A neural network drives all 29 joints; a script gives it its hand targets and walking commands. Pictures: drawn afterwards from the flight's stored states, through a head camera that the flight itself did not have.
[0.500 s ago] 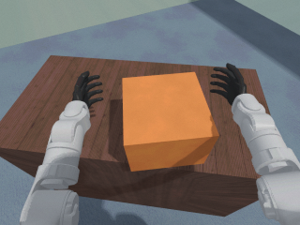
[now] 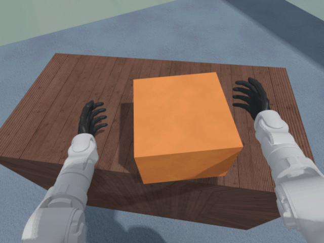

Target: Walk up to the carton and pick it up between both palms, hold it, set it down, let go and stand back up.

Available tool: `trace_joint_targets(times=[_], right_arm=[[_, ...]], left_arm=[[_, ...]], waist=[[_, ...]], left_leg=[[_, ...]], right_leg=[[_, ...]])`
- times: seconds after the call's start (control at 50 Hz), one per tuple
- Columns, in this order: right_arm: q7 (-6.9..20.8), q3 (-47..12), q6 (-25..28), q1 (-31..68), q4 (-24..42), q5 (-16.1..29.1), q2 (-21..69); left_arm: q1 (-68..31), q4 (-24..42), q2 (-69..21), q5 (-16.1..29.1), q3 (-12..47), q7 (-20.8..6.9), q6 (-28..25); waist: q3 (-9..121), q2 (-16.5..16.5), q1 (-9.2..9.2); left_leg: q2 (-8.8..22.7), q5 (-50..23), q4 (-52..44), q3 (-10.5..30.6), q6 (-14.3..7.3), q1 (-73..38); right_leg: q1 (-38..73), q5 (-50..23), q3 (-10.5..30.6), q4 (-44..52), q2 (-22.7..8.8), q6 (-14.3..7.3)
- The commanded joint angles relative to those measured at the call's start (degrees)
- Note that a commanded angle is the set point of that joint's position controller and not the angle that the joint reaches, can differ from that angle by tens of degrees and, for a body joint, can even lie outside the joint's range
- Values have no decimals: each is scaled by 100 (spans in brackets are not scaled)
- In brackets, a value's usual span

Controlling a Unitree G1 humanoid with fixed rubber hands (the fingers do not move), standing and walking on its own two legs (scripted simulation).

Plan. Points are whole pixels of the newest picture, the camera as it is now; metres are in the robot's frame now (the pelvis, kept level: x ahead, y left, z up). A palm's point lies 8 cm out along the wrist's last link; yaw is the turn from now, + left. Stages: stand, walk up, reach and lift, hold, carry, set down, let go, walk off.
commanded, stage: reach and lift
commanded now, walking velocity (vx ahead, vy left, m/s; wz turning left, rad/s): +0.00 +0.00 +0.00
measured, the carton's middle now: (179, 128) +0.44 +0.03 -0.01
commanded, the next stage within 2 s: none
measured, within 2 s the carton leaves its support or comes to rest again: neither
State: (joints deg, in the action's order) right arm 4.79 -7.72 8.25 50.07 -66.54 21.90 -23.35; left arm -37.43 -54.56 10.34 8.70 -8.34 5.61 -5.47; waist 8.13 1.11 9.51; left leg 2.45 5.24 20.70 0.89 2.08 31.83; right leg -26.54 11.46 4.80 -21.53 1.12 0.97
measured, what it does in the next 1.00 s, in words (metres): stands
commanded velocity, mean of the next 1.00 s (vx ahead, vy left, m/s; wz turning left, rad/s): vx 0.00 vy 0.00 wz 0.00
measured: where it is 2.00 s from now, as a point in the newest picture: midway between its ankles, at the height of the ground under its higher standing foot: outside the picture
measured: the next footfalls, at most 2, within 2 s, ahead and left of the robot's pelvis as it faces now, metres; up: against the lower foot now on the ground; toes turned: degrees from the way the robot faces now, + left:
none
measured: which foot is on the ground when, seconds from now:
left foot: down 0.00-1.00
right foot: down 0.00-1.00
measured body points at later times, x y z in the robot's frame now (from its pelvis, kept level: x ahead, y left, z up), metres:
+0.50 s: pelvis +0.00 +0.00 -0.01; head +0.09 -0.02 +0.43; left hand +0.39 +0.21 +0.01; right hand +0.48 -0.13 +0.03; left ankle +0.03 +0.14 -0.74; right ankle -0.03 -0.14 -0.74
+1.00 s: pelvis +0.00 +0.00 +0.00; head +0.08 -0.02 +0.44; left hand +0.38 +0.20 +0.02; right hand +0.47 -0.12 +0.04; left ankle +0.03 +0.14 -0.74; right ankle -0.03 -0.14 -0.74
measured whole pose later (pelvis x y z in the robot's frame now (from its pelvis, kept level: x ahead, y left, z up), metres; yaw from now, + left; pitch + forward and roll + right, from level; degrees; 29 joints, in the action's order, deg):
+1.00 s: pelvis +0.00 +0.00 +0.00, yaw +0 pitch +20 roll -1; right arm 1.4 11.1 16.4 49.6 -71.1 -6.8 -10.9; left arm -38.7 -62.8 -1.9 -6.6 -19.7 9.3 -18.0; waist 12.9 1.8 8.5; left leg 2.6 5.9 22.7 0.8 2.1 37.1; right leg -32.0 12.2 4.8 -23.8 1.3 1.2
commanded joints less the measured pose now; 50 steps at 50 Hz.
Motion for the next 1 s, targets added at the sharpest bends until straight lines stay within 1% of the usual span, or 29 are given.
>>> trace_joint_targets(times=[0.0, 0.1, 0.18, 0.24, 0.32, 0.42, 0.54, 0.62, 0.68, 0.74, 0.8, 0.84, 0.88, 0.92, 0.98], right_arm=[[135, 28, 647, 2682, 244, -164, -118], [95, 21, 874, 2824, 303, -263, 8], [15, 37, 973, 2767, 222, -394, 118], [-67, 89, 1022, 2707, 140, -523, 228], [-178, 198, 1076, 2716, 115, -668, 393], [-236, 274, 1114, 2733, 183, -748, 714], [-288, 447, 1076, 2719, 195, -939, 1021], [-298, 618, 1019, 2696, 228, -1174, 1258], [-263, 754, 1007, 2714, 320, -1439, 1601], [-156, 940, 1020, 2761, 406, -1853, 2315], [70, 1108, 1095, 2870, 414, -2479, 3456], [287, 1175, 1228, 2953, 357, -2967, 4423], [363, 1316, 1387, 2800, 218, -3329, 4669], [385, 1385, 1477, 2644, 40, -3572, 4758], [383, 1402, 1519, 2545, -238, -3765, 4829]], left_arm=[[-2871, 538, 316, 196, 273, -61, -1030], [-2795, 113, 96, 206, 320, -39, -1259], [-2624, -179, -52, 17, 161, -59, -1309], [-2560, -253, -132, -190, -22, -60, -1324], [-2620, -102, -245, -441, -284, 9, -1370], [-2750, 223, -509, -605, -454, 126, -1460], [-2878, 368, -827, -748, -529, 253, -1525], [-2906, 333, -1056, -914, -588, 304, -1511], [-2941, 324, -1330, -1070, -635, 260, -1519], [-3022, 341, -1920, -1327, -684, 120, -1544], [-3131, 349, -2927, -1716, -633, -147, -1583], [-3343, 347, -3817, -1926, -305, -395, -1623], [-3395, 278, -3996, -2007, -88, -504, -1699], [-3401, 178, -4015, -2043, -7, -555, -1763], [-3407, -14, -3904, -2078, -101, -603, -1820]], waist=[[4024, -422, 159], [4376, -479, 137], [4295, -600, 140], [4126, -652, 138], [4046, -667, 138], [4166, -594, 133], [4127, -540, 93], [4004, -548, 70], [3957, -572, 52], [3969, -576, -7], [3959, -538, -87], [3950, -428, -193], [3923, -344, -284], [3830, -335, -319], [3491, -488, -247]], left_leg=[[-60, -2477, 858, -536, 259, -2418], [-42, -2568, 992, -513, 275, -2291], [-36, -2539, 994, -517, 261, -2184], [-44, -2527, 959, -534, 246, -2117], [-60, -2603, 945, -558, 241, -2075], [-64, -2793, 1030, -559, 233, -2148], [-54, -2654, 1079, -541, 204, -2162], [-53, -2492, 1060, -548, 165, -2148], [-61, -2474, 1044, -572, 135, -2160], [-85, -2536, 1011, -588, 119, -2216], [-104, -2672, 917, -612, 110, -2350], [-114, -2837, 840, -628, 132, -2503], [-110, -2993, 779, -631, 172, -2607], [-113, -3033, 715, -653, 198, -2577], [-146, -2795, 554, -711, 159, -2338]], right_leg=[[-304, -1089, -747, -34, 352, 30], [-478, -1211, -744, -157, 367, 25], [-395, -1367, -716, -178, 371, 50], [-241, -1524, -695, -167, 373, 78], [-65, -1724, -677, -173, 393, 108], [-37, -1869, -669, -229, 410, 107], [-175, -1559, -671, -226, 410, 70], [-203, -1318, -675, -202, 396, 40], [-133, -1321, -683, -200, 368, 21], [6, -1437, -693, -197, 345, 12], [171, -1671, -723, -162, 327, 0], [216, -1867, -776, -121, 322, -23], [255, -2073, -830, -62, 305, -26], [379, -2228, -858, -31, 290, -6], [671, -2333, -828, 7, 247, 44]])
